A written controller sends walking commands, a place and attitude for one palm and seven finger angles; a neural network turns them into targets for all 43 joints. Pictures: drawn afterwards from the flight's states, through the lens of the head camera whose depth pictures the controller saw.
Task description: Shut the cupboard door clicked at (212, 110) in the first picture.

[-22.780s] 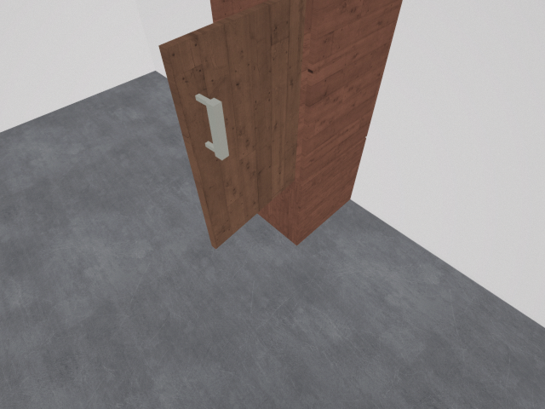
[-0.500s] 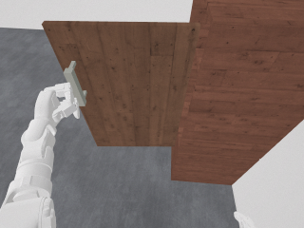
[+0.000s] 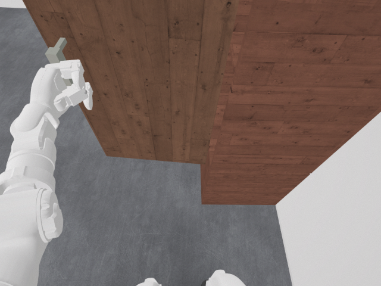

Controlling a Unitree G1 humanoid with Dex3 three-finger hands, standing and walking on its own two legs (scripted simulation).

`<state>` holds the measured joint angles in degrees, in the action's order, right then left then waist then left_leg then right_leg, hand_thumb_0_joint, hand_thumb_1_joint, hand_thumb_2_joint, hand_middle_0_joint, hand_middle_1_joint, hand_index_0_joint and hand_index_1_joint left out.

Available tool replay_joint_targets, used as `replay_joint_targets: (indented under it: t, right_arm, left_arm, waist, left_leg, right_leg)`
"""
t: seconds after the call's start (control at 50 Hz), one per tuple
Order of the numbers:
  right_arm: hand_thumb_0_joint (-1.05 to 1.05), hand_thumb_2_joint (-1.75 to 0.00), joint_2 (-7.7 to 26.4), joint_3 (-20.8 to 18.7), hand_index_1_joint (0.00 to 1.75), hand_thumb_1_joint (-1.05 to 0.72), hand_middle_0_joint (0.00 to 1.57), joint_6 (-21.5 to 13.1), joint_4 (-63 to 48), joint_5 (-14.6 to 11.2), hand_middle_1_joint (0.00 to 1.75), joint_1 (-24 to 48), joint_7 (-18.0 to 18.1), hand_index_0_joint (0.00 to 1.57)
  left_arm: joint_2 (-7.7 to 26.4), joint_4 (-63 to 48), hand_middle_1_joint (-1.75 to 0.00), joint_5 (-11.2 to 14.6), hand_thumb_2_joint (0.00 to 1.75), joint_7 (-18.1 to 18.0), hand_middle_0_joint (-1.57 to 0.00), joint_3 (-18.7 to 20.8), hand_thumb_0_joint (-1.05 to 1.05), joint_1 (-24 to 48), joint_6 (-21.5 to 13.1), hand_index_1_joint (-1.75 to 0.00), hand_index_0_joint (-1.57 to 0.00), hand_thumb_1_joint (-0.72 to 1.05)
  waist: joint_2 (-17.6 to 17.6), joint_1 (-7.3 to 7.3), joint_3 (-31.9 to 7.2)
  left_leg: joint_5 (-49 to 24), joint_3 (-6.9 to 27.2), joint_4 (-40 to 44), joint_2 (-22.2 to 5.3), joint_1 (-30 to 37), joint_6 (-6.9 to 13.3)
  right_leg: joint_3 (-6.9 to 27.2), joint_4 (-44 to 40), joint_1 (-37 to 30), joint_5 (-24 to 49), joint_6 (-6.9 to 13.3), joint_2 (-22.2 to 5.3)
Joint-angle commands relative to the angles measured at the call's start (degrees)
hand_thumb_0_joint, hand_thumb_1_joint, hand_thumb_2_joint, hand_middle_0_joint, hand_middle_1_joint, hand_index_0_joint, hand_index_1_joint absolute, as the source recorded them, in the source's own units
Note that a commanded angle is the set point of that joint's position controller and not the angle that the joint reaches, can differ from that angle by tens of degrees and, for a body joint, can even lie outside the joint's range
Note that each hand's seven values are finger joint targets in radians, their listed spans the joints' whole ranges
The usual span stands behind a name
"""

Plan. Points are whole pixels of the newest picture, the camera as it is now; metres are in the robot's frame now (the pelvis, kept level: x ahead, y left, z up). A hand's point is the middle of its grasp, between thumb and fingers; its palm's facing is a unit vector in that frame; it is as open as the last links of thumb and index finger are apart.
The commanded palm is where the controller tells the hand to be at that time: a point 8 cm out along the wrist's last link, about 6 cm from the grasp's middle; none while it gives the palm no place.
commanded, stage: push the door shut along its arc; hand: left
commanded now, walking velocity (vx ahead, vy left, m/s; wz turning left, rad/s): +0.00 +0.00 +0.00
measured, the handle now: (70, 71) +0.55 +0.23 +0.11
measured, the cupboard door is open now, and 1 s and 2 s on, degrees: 85 70 62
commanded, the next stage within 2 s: pull the fist back off the door in 1.26 s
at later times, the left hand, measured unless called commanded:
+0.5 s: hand (95, 74) +0.52 +0.17 +0.13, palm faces -0.25 -0.97 +0.00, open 3.1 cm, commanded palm +0.53 +0.22 +0.12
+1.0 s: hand (119, 56) +0.58 +0.13 +0.13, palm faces -0.34 -0.94 +0.00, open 3.1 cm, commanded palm +0.59 +0.18 +0.12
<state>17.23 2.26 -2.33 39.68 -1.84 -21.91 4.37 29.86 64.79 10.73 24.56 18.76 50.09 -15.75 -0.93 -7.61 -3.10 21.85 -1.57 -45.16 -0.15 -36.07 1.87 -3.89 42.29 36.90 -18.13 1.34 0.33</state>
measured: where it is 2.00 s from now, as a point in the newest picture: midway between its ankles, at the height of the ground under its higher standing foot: outside the picture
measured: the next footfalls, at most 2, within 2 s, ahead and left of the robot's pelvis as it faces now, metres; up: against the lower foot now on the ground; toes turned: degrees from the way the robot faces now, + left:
none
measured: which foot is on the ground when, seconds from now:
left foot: down 0.00-1.00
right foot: down 0.00-1.00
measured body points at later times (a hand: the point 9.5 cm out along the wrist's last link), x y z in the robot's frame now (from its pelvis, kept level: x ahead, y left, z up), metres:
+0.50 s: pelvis +0.00 +0.00 -0.01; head +0.12 +0.01 +0.43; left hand +0.53 +0.22 +0.13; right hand +0.00 -0.28 -0.11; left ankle +0.00 +0.10 -0.71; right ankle +0.02 -0.11 -0.71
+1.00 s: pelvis +0.01 +0.01 -0.02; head +0.16 +0.01 +0.40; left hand +0.59 +0.18 +0.13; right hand -0.05 -0.26 -0.12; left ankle +0.00 +0.10 -0.71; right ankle +0.02 -0.11 -0.71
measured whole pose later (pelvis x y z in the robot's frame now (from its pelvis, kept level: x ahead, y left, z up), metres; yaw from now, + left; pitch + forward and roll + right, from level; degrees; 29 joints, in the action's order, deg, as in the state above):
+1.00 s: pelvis +0.01 +0.01 -0.02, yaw -2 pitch +22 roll -3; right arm 17.1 3.4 -0.2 38.9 0.2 -24.7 4.1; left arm 40.8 78.2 3.3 30.1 19.2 73.7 -10.7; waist -2.7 -15.6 -3.3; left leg 25.9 -1.9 -53.1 -2.0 -49.6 2.3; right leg -3.5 47.7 49.8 -20.3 1.0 2.0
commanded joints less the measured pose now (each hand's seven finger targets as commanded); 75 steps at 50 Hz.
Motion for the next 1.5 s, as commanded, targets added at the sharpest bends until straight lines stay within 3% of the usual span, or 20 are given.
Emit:
replay_joint_targets:
  t: [0.0, 0.04, 0.14, 0.24, 0.3, 0.4, 0.46, 0.58, 0.62, 0.74, 0.82, 0.86, 0.92, 1.04, 1.2, 1.34, 1.36, 1.38, 1.42, 1.48]
  right_arm:
    - [0.00, -0.90, 9.4, -3.6, 0.30, -0.90, 0.20, -1.2, -5.2, 0.0, 0.30, -5.6, 0.4, 0.20]
    - [0.00, -0.90, 9.3, -3.6, 0.30, -0.90, 0.20, -0.9, -5.4, 0.0, 0.30, -5.8, 0.3, 0.20]
    - [0.00, -0.90, 9.7, -3.7, 0.30, -0.90, 0.20, -0.4, -4.7, 0.0, 0.30, -7.0, 0.3, 0.20]
    - [0.00, -0.90, 10.4, -3.7, 0.30, -0.90, 0.20, 0.0, -4.2, 0.1, 0.30, -8.0, 0.7, 0.20]
    - [0.00, -0.90, 9.9, -3.5, 0.30, -0.90, 0.20, -0.2, -4.3, 0.1, 0.30, -8.1, 0.6, 0.20]
    - [0.00, -0.90, 10.4, -3.6, 0.30, -0.90, 0.20, -0.1, -3.4, 0.4, 0.30, -9.1, 0.8, 0.20]
    - [0.00, -0.90, 10.9, -3.5, 0.30, -0.90, 0.20, 0.0, -3.1, 0.6, 0.30, -9.5, 0.7, 0.20]
    - [0.00, -0.90, 11.3, -3.4, 0.30, -0.90, 0.20, 0.2, -2.6, 0.9, 0.30, -10.6, 0.8, 0.20]
    - [0.00, -0.90, 11.2, -3.6, 0.30, -0.90, 0.20, 0.0, -2.4, 1.1, 0.30, -10.9, 0.6, 0.20]
    - [0.00, -0.90, 11.5, -3.6, 0.30, -0.90, 0.20, 0.6, -2.1, 1.6, 0.30, -12.4, 0.5, 0.20]
    - [0.00, -0.90, 11.2, -3.5, 0.30, -0.90, 0.20, 1.1, -2.1, 1.8, 0.30, -13.0, 0.3, 0.20]
    - [0.00, -0.90, 11.5, -3.4, 0.30, -0.90, 0.20, 1.3, -1.9, 1.8, 0.30, -13.6, 0.4, 0.20]
    - [0.00, -0.90, 11.5, -3.3, 0.30, -0.90, 0.20, 1.3, -2.6, 1.9, 0.30, -14.2, 0.5, 0.20]
    - [0.00, -0.90, 11.4, -3.6, 0.30, -0.90, 0.20, 1.4, -1.8, 2.0, 0.30, -14.5, 0.4, 0.20]
    - [0.00, -0.90, 11.5, -3.3, 0.30, -0.90, 0.20, 1.2, -0.5, 2.2, 0.30, -15.2, 0.3, 0.20]
    - [0.00, -0.90, 11.8, -3.2, 0.30, -0.90, 0.20, 0.7, 1.1, 2.5, 0.30, -14.7, 0.1, 0.20]
    - [0.00, -0.90, 9.5, -2.1, 0.30, -0.90, 0.20, 0.6, -1.4, 3.5, 0.30, -19.1, -0.9, 0.20]
    - [0.00, -0.90, 9.6, -2.0, 0.30, -0.90, 0.20, 0.5, -1.9, 3.7, 0.30, -19.4, -2.1, 0.20]
    - [0.00, -0.90, 9.4, -2.7, 0.30, -0.90, 0.20, 0.7, -2.4, 4.9, 0.30, -20.6, -3.4, 0.20]
    - [0.00, -0.90, 8.5, -3.6, 0.30, -0.90, 0.20, 1.0, -3.4, 7.0, 0.30, -21.7, -6.5, 0.20]
  left_arm:
    - [17.4, -11.0, -1.50, 0.5, 0.90, -0.1, -1.30, 3.9, 0.00, 28.3, -4.0, -1.50, -1.30, 0.90]
    - [17.4, -11.1, -1.50, -0.3, 0.90, 0.1, -1.30, 3.2, 0.00, 29.2, -4.1, -1.50, -1.30, 0.90]
    - [16.2, -9.1, -1.50, -0.3, 0.90, 1.8, -1.30, 1.4, 0.00, 32.3, -4.0, -1.50, -1.30, 0.90]
    - [21.1, -7.5, -1.50, -0.1, 0.90, 3.8, -1.30, 4.1, 0.00, 34.8, -3.5, -1.50, -1.30, 0.90]
    - [17.3, -8.7, -1.50, 0.2, 0.90, 4.6, -1.30, 0.8, 0.00, 37.0, -3.7, -1.50, -1.30, 0.90]
    - [16.5, -5.9, -1.50, -0.1, 0.90, 4.7, -1.30, -0.4, 0.00, 41.0, -2.8, -1.50, -1.30, 0.90]
    - [18.4, -2.9, -1.50, -0.8, 0.90, 4.7, -1.30, 0.7, 0.00, 41.9, -1.7, -1.50, -1.30, 0.90]
    - [19.6, 0.0, -1.50, -2.7, 0.90, 4.6, -1.30, -0.4, 0.00, 46.8, -0.9, -1.50, -1.30, 0.90]
    - [17.6, -1.3, -1.50, -2.6, 0.90, 5.0, -1.30, -1.6, 0.00, 48.3, -1.0, -1.50, -1.30, 0.90]
    - [22.0, -0.6, -1.50, -3.0, 0.90, 5.9, -1.30, 1.3, 0.00, 50.5, 0.3, -1.50, -1.30, 0.90]
    - [21.2, -0.6, -1.50, -4.3, 0.90, 5.0, -1.30, 0.5, 0.00, 51.3, 0.5, -1.50, -1.30, 0.90]
    - [22.8, 1.6, -1.50, -4.9, 0.90, 4.7, -1.30, 1.2, 0.00, 52.1, 1.2, -1.50, -1.30, 0.90]
    - [26.0, 0.9, -1.50, -5.4, 0.90, 4.7, -1.30, 3.2, 0.00, 53.2, 1.1, -1.50, -1.30, 0.90]
    - [23.2, 1.5, -1.50, -5.7, 0.90, 6.1, -1.30, 0.1, 0.00, 54.6, 1.9, -1.50, -1.30, 0.90]
    - [23.4, 1.8, -1.50, -5.4, 0.90, 6.8, -1.30, -0.8, 0.00, 59.3, 2.9, -1.50, -1.30, 0.90]
    - [18.6, 4.3, -1.50, -6.1, 0.90, 6.7, -1.30, -4.7, 0.00, 63.2, 3.8, -1.50, -1.30, 0.90]
    - [23.7, 4.2, -1.50, -3.0, 0.90, -4.5, -1.30, 9.4, 0.00, 64.7, 5.8, -1.50, -1.30, 0.90]
    - [20.3, 6.0, -1.50, -4.8, 0.90, -9.9, -1.30, 6.3, 0.00, 61.8, 6.9, -1.50, -1.30, 0.90]
    - [16.3, 4.9, -1.50, -5.8, 0.90, -16.7, -1.30, 6.3, 0.00, 59.1, 6.8, -1.50, -1.30, 0.90]
    - [11.1, -5.1, -1.50, -11.9, 0.90, -27.4, -1.30, 3.4, 0.00, 58.4, 2.8, -1.50, -1.30, 0.90]
  waist:
    - [-3.5, -0.55, -23.3]
    - [-5.7, -1.09, -24.1]
    - [-5.5, -2.92, -24.1]
    - [-4.4, -3.29, -25.8]
    - [-8.5, -3.90, -25.9]
    - [-7.3, -5.66, -24.2]
    - [-5.8, -6.00, -24.7]
    - [-6.3, -7.61, -25.0]
    - [-9.1, -7.69, -28.1]
    - [-8.8, -7.63, -31.6]
    - [-11.8, -7.64, -31.0]
    - [-9.3, -8.65, -28.6]
    - [-8.1, -8.39, -32.0]
    - [-10.0, -9.73, -31.2]
    - [-11.8, -10.81, -31.8]
    - [-13.5, -12.88, -30.3]
    - [-15.6, -10.50, -31.2]
    - [-13.9, -10.94, -31.7]
    - [-11.4, -11.11, -32.5]
    - [-16.6, -9.70, -37.0]
  left_leg:
    - [-16.9, 4.0, 5.1, -0.2, 9.7, 0.0]
    - [-16.9, 3.7, 4.8, -0.4, 10.2, -0.1]
    - [-17.6, 4.2, 4.1, -0.7, 11.6, -0.1]
    - [-18.0, 4.1, 3.2, -0.7, 10.2, 0.2]
    - [-20.1, 4.5, 2.7, -0.7, 13.2, -0.1]
    - [-20.1, 5.1, 1.7, -0.9, 13.1, 0.0]
    - [-18.7, 5.6, 1.1, -1.1, 11.8, -0.1]
    - [-18.0, 5.8, -0.6, -1.1, 9.8, -0.1]
    - [-21.3, 6.0, -1.5, -1.2, 13.3, -0.3]
    - [-24.5, 6.1, -3.4, -1.3, 12.3, -0.4]
    - [-26.4, 6.4, -3.9, -1.5, 13.9, -0.8]
    - [-23.9, 6.1, -4.2, -1.5, 10.9, -0.3]
    - [-24.6, 5.3, -4.5, -1.0, 8.8, -0.1]
    - [-25.3, 5.0, -5.5, -1.2, 9.7, -0.1]
    - [-26.0, 4.6, -7.2, -1.2, 9.5, 0.1]
    - [-25.3, 5.3, -9.1, -1.7, 10.1, 0.2]
    - [-24.9, 6.3, -8.2, -2.4, 4.4, 0.0]
    - [-24.6, 6.4, -7.4, -2.4, 3.6, -0.3]
    - [-27.6, 7.4, -7.2, -2.7, 5.3, -0.7]
    - [-33.0, 7.5, -8.0, -2.6, 10.7, -1.2]
  right_leg:
    - [3.4, -3.3, -11.5, 16.1, 0.1, 0.6]
    - [3.7, -3.3, -10.5, 16.2, 0.0, 0.6]
    - [3.3, -3.4, -7.9, 15.8, -0.1, 1.1]
    - [3.7, -3.1, -9.2, 17.5, -0.2, 1.2]
    - [3.0, -2.6, -5.7, 16.9, 0.1, 1.4]
    - [2.5, -2.4, -2.0, 15.6, 0.1, 1.6]
    - [2.6, -2.0, -1.1, 14.4, 0.0, 1.6]
    - [2.5, -0.9, 1.6, 13.2, -0.2, 1.6]
    - [2.3, -0.3, 3.2, 14.6, 0.0, 1.8]
    - [2.1, 1.2, 1.7, 17.8, 0.2, 2.2]
    - [1.6, 1.6, 4.9, 17.2, 0.3, 2.5]
    - [1.6, 1.4, 5.0, 16.3, 0.1, 2.6]
    - [2.2, 2.1, 0.4, 19.8, 0.1, 2.7]
    - [1.9, 2.2, 3.1, 20.4, 0.1, 3.0]
    - [1.1, 3.4, 4.3, 20.7, 0.5, 3.5]
    - [0.3, 4.3, 10.5, 17.6, 0.4, 3.7]
    - [1.8, 2.5, 6.7, 17.6, 0.2, 2.9]
    - [1.6, 3.0, 5.4, 17.8, -0.2, 2.6]
    - [0.8, 3.7, 5.9, 19.0, -0.6, 2.5]
    - [0.8, 4.1, 7.7, 20.3, -0.7, 2.6]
